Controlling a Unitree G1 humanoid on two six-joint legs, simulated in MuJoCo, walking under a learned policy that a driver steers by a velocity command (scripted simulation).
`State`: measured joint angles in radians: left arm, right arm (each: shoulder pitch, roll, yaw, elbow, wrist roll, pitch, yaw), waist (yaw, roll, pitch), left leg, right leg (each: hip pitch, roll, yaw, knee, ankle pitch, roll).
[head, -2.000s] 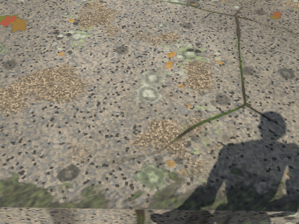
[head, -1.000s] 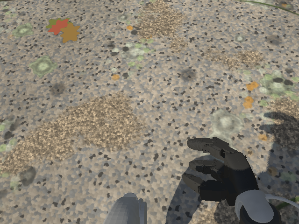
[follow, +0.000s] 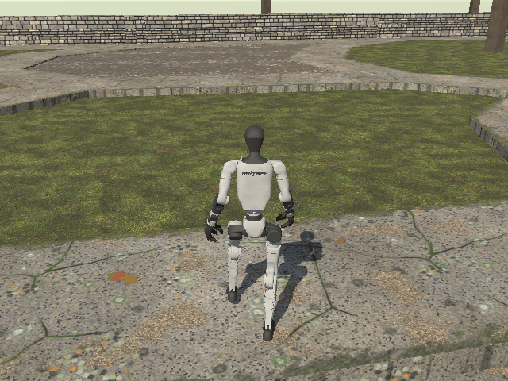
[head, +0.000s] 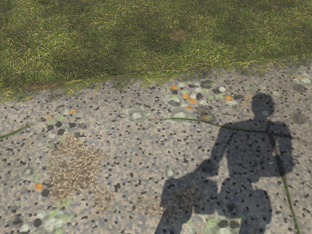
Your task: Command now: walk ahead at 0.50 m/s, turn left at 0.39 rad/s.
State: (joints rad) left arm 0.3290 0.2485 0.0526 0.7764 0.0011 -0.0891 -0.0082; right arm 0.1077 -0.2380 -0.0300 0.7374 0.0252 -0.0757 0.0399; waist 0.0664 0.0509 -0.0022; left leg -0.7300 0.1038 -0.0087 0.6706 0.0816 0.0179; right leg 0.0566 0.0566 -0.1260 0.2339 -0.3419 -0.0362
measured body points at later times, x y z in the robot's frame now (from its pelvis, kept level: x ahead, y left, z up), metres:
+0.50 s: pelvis +0.30 +0.05 +0.00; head +0.34 +0.07 +0.45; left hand +0.45 +0.34 -0.08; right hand +0.46 -0.21 -0.10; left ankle +0.22 +0.12 -0.73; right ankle +0.51 -0.06 -0.70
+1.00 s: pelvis +0.42 +0.07 +0.00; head +0.42 +0.08 +0.45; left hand +0.47 +0.34 -0.12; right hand +0.60 -0.13 -0.12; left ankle +0.37 +0.20 -0.73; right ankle +0.51 -0.03 -0.73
